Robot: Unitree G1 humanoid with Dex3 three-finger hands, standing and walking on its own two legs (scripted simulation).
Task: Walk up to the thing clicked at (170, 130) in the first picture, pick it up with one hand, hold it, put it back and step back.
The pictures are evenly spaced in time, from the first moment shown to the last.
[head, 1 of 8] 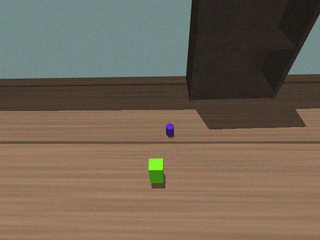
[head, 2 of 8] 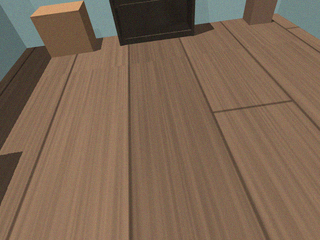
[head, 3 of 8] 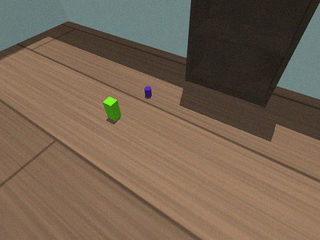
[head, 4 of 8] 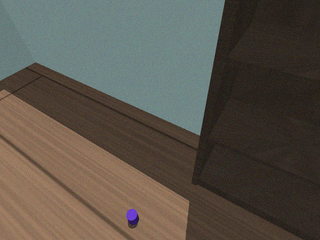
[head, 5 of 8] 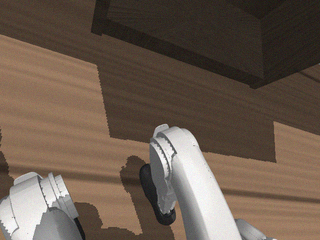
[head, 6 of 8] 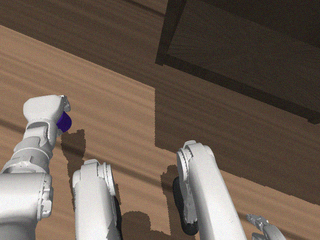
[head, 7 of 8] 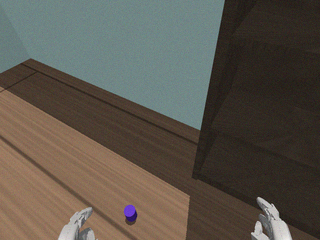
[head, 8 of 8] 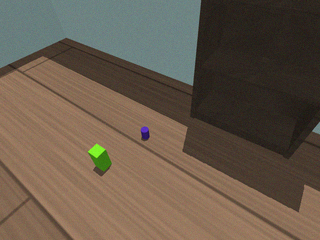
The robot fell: no
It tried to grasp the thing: yes
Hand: left
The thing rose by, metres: 0.67
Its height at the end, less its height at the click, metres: +0.00
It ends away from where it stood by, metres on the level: 0.00
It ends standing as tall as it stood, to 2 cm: yes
